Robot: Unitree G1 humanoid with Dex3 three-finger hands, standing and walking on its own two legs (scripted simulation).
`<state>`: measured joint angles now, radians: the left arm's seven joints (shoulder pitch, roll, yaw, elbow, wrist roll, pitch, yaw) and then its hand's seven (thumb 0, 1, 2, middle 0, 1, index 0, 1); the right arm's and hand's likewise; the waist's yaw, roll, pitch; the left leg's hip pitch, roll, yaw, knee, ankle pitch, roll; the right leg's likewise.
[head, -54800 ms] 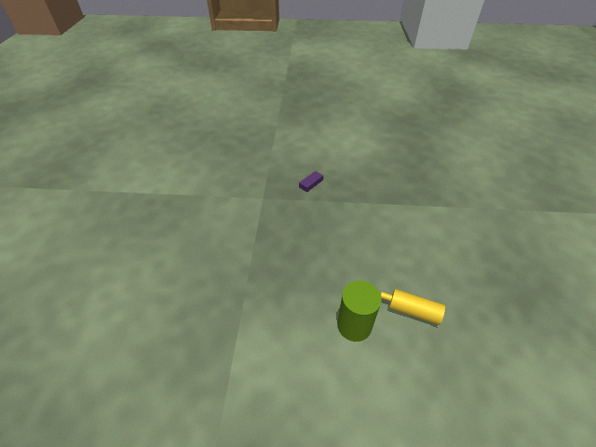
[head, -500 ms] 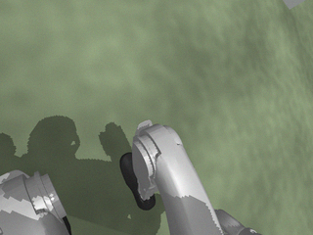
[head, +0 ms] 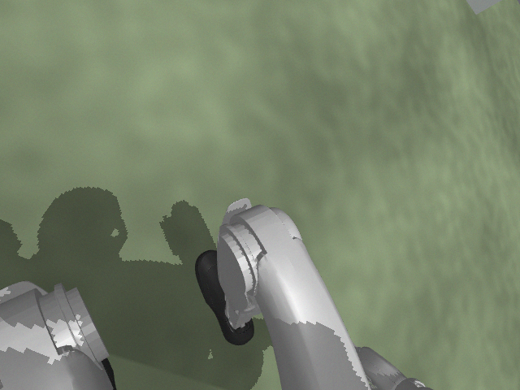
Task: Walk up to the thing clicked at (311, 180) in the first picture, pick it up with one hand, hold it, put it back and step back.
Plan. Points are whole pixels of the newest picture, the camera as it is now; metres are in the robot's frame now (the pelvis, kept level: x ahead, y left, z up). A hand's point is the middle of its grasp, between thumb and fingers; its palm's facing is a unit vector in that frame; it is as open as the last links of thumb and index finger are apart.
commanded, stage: open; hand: left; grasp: from above
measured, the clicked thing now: out of the picture +0.47 +0.32 -0.29
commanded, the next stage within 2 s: withdraw in 0.38 s
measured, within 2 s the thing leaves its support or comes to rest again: neither
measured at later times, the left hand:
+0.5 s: hand out of the picture +0.46 +0.32 -0.26, palm faces -0.44 -0.14 -0.89, open 13.1 cm
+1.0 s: hand out of the picture +0.47 +0.35 -0.10, palm faces -0.39 -0.09 -0.92, open 13.2 cm
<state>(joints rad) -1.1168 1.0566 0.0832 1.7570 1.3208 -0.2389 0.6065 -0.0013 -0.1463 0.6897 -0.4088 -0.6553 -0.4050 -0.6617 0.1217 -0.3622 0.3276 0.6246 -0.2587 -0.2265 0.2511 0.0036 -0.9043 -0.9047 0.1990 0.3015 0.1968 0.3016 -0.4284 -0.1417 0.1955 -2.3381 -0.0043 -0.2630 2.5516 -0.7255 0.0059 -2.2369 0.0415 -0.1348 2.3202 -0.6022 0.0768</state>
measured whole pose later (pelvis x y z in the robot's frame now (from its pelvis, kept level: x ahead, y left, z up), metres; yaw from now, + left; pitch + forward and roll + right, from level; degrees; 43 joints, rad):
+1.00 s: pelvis +0.00 +0.00 +0.04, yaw +5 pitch +34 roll -12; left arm -1.00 0.80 0.01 1.30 1.14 -0.05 0.25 0.00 -0.35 0.89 -0.22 -0.85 -0.21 -0.85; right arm 0.20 -0.34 0.12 0.65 -0.13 -0.07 0.25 0.01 -0.91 -0.91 0.20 0.30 0.20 0.30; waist -0.28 0.05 -0.04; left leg -2.29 -0.01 -0.16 2.40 -0.71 0.01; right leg -2.22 0.00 -0.07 2.24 -0.63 0.05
